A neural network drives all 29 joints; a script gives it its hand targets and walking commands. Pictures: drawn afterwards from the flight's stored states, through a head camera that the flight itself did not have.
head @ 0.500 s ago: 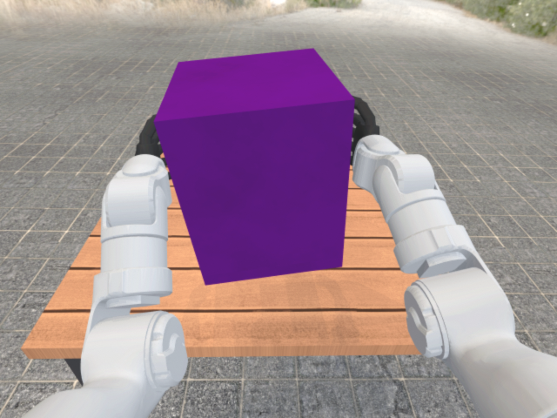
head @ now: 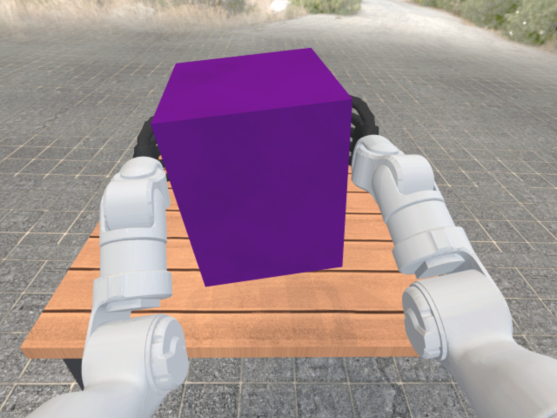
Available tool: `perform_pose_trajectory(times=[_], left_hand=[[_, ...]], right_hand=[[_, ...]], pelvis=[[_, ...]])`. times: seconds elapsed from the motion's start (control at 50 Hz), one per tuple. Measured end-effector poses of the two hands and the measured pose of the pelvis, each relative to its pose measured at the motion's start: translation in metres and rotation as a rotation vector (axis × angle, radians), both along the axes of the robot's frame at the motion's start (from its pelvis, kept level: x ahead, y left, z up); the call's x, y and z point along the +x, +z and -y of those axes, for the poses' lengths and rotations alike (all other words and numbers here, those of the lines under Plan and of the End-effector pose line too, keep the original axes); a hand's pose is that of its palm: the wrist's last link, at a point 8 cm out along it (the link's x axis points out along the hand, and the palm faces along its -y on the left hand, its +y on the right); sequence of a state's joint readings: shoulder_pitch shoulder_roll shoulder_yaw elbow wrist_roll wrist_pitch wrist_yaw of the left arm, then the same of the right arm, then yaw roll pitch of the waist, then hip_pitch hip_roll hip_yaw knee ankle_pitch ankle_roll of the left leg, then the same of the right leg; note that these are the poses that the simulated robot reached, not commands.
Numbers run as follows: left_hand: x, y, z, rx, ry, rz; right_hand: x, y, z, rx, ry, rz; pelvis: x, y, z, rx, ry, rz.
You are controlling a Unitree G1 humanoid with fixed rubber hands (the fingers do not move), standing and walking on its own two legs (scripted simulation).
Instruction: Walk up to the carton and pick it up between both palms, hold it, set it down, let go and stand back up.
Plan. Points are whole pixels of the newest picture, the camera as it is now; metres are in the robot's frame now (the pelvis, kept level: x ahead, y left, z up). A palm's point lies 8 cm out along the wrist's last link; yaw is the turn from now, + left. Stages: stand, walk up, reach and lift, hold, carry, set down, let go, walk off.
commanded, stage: hold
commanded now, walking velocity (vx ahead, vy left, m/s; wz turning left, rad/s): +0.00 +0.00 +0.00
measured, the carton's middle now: (259, 165) +0.39 +0.01 +0.23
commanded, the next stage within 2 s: set down in 1.82 s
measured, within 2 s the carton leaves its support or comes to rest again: neither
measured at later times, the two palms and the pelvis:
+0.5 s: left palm (149, 168) +0.36 +0.15 +0.24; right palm (363, 149) +0.36 -0.14 +0.27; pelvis -0.01 +0.00 +0.00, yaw +0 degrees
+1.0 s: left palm (149, 169) +0.37 +0.15 +0.24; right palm (361, 150) +0.37 -0.14 +0.26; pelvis +0.00 +0.00 +0.00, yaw +0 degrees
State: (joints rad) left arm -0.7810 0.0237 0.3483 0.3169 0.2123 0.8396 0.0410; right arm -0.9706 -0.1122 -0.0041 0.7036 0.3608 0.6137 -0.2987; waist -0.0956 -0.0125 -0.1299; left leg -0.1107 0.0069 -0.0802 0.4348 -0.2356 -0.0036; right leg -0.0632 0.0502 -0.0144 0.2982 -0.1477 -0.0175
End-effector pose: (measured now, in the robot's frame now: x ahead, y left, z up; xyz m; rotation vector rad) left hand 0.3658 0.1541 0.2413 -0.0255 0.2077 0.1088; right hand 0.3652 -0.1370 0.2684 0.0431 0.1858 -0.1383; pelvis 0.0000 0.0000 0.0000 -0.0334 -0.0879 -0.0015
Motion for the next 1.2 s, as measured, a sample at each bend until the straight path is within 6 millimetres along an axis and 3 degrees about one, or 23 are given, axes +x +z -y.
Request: perform_pose_trajectory(times=[0.52, 1.2], left_hand=[[-0.0021, 0.0016, 0.0002, 0.005, 0.000, -0.011], [0.0018, -0.0030, -0.0024, 0.008, -0.001, -0.001]], right_hand=[[-0.0010, -0.0010, -0.0001, 0.000, 0.004, -0.013], [0.0027, -0.0040, -0.0026, -0.015, 0.007, -0.005]], pelvis=[[-0.0064, 0.0000, 0.0013, 0.002, 0.003, -0.014], [0.0001, -0.0001, -0.0011, -0.003, 0.008, -0.014]])
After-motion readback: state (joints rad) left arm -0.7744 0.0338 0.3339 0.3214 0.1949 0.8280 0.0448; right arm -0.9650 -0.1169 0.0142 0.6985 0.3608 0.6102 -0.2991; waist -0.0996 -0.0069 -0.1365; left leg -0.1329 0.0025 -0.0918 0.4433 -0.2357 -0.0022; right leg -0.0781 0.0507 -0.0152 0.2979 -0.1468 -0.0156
